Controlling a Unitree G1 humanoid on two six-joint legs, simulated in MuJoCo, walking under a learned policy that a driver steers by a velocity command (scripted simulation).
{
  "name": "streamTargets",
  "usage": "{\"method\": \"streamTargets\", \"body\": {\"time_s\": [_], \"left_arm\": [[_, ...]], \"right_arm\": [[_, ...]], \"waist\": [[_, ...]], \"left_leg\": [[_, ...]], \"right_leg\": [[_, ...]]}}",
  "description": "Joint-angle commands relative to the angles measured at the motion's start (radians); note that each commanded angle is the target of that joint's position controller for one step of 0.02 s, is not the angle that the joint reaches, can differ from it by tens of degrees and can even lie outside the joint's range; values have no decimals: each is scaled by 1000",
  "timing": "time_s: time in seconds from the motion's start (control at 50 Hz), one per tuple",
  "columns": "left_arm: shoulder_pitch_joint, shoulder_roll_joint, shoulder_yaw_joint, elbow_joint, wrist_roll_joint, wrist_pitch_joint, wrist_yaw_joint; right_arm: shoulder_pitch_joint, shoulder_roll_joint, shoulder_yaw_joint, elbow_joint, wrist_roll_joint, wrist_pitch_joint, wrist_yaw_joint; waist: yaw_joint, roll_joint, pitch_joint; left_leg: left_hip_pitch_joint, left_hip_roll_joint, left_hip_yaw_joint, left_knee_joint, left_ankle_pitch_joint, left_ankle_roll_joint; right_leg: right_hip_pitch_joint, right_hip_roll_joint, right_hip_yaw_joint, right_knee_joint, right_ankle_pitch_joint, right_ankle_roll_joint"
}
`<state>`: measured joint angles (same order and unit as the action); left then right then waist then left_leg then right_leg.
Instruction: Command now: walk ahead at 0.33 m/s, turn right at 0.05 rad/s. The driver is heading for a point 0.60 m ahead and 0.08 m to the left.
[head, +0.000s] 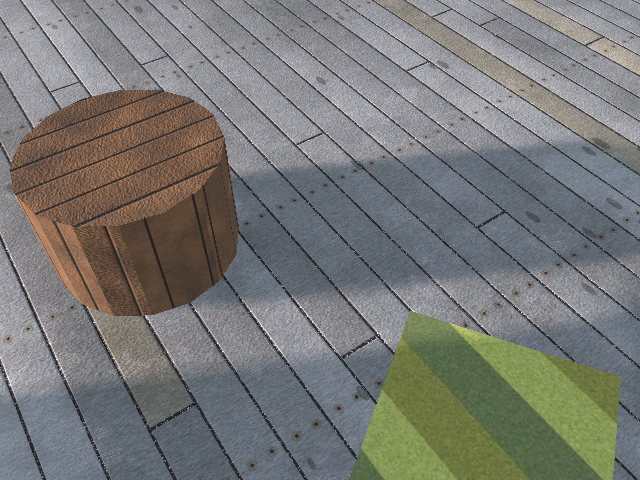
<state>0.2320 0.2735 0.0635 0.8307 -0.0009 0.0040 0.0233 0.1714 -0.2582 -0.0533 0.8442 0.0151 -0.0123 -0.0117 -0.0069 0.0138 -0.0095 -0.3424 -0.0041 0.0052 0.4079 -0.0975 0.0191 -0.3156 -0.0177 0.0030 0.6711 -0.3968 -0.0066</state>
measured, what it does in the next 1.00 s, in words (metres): walks ahead: right foot, then left foot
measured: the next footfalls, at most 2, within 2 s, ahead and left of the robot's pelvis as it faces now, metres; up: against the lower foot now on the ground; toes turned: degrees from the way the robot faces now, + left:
right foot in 0.06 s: +0.03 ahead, -0.13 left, +0.00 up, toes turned -1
left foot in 0.42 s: +0.27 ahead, +0.13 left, +0.00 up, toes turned +2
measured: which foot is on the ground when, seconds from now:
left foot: down 0.00-0.04, up 0.06-0.40, down 0.42-1.00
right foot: up 0.00-0.04, down 0.06-0.44, up 0.46-0.68, down 0.70-1.00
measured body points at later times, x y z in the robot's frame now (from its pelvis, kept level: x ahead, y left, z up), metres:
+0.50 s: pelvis +0.14 +0.02 -0.01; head +0.18 +0.03 +0.44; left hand +0.13 +0.29 -0.15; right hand +0.34 -0.22 -0.11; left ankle +0.23 +0.13 -0.74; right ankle +0.02 -0.12 -0.69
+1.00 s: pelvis +0.21 +0.01 +0.00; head +0.22 +0.01 +0.45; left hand +0.27 +0.27 -0.14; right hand +0.30 -0.25 -0.15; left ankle +0.23 +0.13 -0.74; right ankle +0.20 -0.12 -0.74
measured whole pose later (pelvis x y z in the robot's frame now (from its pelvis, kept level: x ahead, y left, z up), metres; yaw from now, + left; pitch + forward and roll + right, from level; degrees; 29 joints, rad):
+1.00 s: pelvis +0.21 +0.01 +0.00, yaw +1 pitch -1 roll +0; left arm 0.21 0.21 0.04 1.00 0.00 -0.02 0.04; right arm 0.14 -0.24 -0.03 1.02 0.00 0.00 -0.02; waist 0.00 0.01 0.04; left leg -0.25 0.00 0.02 0.50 -0.24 0.00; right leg -0.20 -0.03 0.00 0.52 -0.30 0.02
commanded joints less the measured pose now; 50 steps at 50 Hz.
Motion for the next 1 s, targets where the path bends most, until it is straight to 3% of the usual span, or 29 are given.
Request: {"method": "streamTargets", "body": {"time_s": [0.02,0.04,0.06,0.08,0.1,0.12,0.14,0.18,0.2,0.24,0.28,0.34,0.4,0.42,0.44,0.46,0.48,0.5,0.54,0.56,0.6,0.66,0.68,0.7,0.72,0.74,0.76,0.84,1.0], "left_arm": [[131,55,21,15,6,-28,-2],[165,59,22,29,10,-32,-3],[236,98,29,44,12,-39,2],[257,187,50,41,2,-40,6],[204,234,61,25,20,-54,6],[140,181,47,5,17,-74,10],[127,139,37,4,4,-87,7],[150,118,30,14,-10,-92,2],[164,99,22,21,-2,-90,2],[168,101,21,33,6,-79,4],[200,125,25,52,6,-66,5],[204,150,32,72,-6,-56,2],[160,138,31,76,-15,-59,3],[175,120,25,70,3,-66,4],[282,19,-8,74,24,-76,5],[299,13,-12,92,7,-73,3],[250,92,12,85,-19,-62,3],[181,92,14,75,-28,-49,11],[146,62,15,73,-2,-14,34],[160,38,10,75,0,-5,40],[160,14,2,84,6,-5,43],[161,16,1,105,13,-1,29],[137,30,3,99,27,4,25],[102,63,6,76,36,8,26],[54,131,18,58,23,12,32],[28,123,20,72,13,8,29],[13,85,12,76,15,-1,27],[13,53,4,106,10,-36,20],[5,60,2,148,3,-28,21]], "right_arm": [[-75,-157,-42,-67,16,-6,-11],[-91,-131,-35,-73,13,-6,-10],[-132,-73,-19,-97,6,-11,-5],[-163,-17,-6,-126,6,-29,3],[-184,-86,-23,-141,18,-51,5],[-138,-125,-35,-124,25,-64,11],[-109,-132,-39,-101,15,-69,17],[-127,-113,-37,-93,-6,-77,24],[-143,-89,-31,-92,-10,-77,29],[-168,-41,-14,-95,-9,-73,40],[-209,-25,-4,-107,-6,-68,46],[-209,-59,-9,-113,0,-59,50],[-60,-125,-34,-56,-20,-58,38],[28,-191,-50,-39,-30,-60,24],[115,-240,-56,-24,-51,-47,14],[141,-169,-36,1,-31,-34,19],[82,-150,-27,-6,-16,-28,23],[6,-131,-21,-18,-17,-28,20],[-112,-82,-2,-27,-31,-31,17],[-145,-90,-4,-23,-39,-29,16],[-158,-88,-5,-13,-44,-22,9],[-162,-88,-1,4,-19,-12,2],[-138,-69,6,20,-15,-11,4],[-111,-50,14,37,-22,-12,8],[-82,-61,9,40,-31,-11,10],[-84,-60,10,45,-32,-7,4],[-85,-72,7,54,-30,-4,-3],[-42,-68,6,94,-28,-2,-10],[-42,-71,6,142,-16,5,-11]], "waist": [[70,127,-69],[88,100,-49],[112,-14,-35],[109,-231,13],[96,-251,109],[50,-202,134],[38,-177,117],[49,-128,88],[54,-111,81],[60,-130,71],[80,-149,60],[69,-173,42],[-16,-131,-31],[-40,-56,-114],[-29,152,-285],[-39,237,-383],[-31,164,-284],[-19,115,-184],[33,72,-80],[56,117,-57],[61,137,-74],[81,101,-95],[76,77,-72],[58,41,-23],[4,-41,33],[-3,-110,62],[3,-115,84],[0,-92,31],[10,-22,-23]], "left_leg": [[-62,172,-195,-210,-477,120],[-112,144,-170,-157,-497,88],[-238,86,-104,33,-464,40],[-427,-34,48,311,-373,-11],[-504,7,-39,457,-351,15],[-550,46,-80,520,-271,25],[-569,59,-81,526,-214,27],[-548,80,-60,484,-116,14],[-494,72,-34,449,-71,2],[-347,49,14,326,-11,-19],[-218,19,48,231,26,-27],[-116,3,39,157,43,-7],[125,-17,37,12,192,49],[321,91,-58,54,534,86],[643,319,-293,124,786,242],[607,410,-455,33,727,332],[484,371,-402,-12,513,304],[379,327,-338,-41,369,263],[134,263,-238,-121,181,212],[52,241,-204,-134,159,208],[0,200,-149,-138,127,198],[-40,173,-123,-127,-99,159],[-68,149,-120,-133,-254,115],[-103,119,-113,-125,-384,61],[-87,63,-71,-106,-395,20],[14,29,-26,-70,-310,-4],[56,26,-23,-37,-255,-9],[95,30,-16,9,-84,18],[153,37,-12,47,96,17]], "right_leg": [[197,37,-77,-184,121,-45],[235,23,-54,-235,80,-68],[306,-112,132,-346,-77,-120],[332,-305,449,-510,-326,-207],[229,-392,622,-589,-420,-277],[251,-362,564,-575,-346,-252],[299,-319,473,-558,-233,-212],[347,-271,337,-550,-30,-170],[327,-242,265,-542,117,-161],[258,-185,126,-507,378,-143],[206,-162,63,-466,512,-133],[209,-191,77,-400,606,-127],[209,-143,59,-230,714,-70],[117,-88,17,-85,576,-22],[-123,-6,-18,206,166,50],[-144,25,57,381,-272,81],[-186,-12,83,478,-296,83],[-232,-35,63,496,-260,78],[-146,-82,67,365,-155,79],[-73,-79,56,266,-128,82],[41,-58,27,105,-51,77],[213,-23,-12,-137,244,50],[248,-28,-1,-189,279,35],[248,-81,60,-243,286,11],[153,-112,83,-256,173,-22],[18,-89,78,-287,-18,-37],[-23,-72,69,-311,-51,-24],[60,-60,49,-272,192,6],[129,-42,24,-227,377,-1]]}}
